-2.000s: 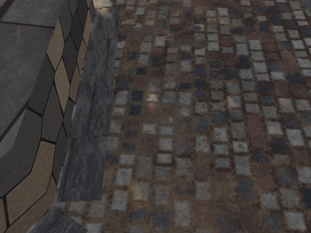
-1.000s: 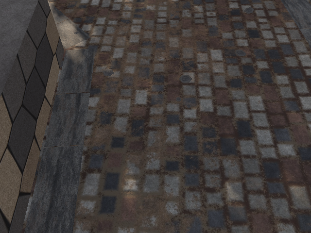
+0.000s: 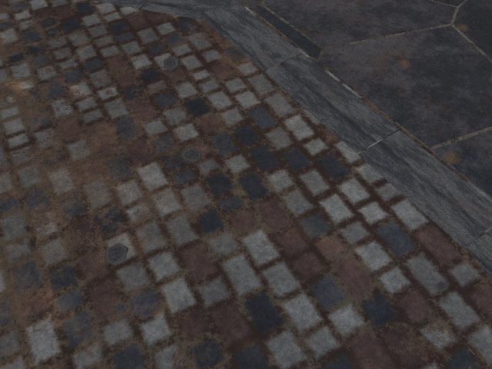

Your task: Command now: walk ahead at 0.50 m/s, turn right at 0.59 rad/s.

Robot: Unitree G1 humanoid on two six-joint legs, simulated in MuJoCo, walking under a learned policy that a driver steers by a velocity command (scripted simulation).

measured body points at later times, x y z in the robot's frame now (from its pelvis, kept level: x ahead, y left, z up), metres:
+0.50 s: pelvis +0.27 +0.06 +0.00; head +0.31 +0.07 +0.45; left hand +0.42 +0.33 -0.11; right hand +0.34 -0.22 -0.12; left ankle +0.32 +0.15 -0.74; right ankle +0.25 -0.08 -0.67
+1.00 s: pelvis +0.36 +0.03 +0.00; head +0.40 +0.02 +0.45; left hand +0.45 +0.33 -0.09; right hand +0.55 -0.24 -0.12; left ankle +0.32 +0.16 -0.68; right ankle +0.41 -0.08 -0.74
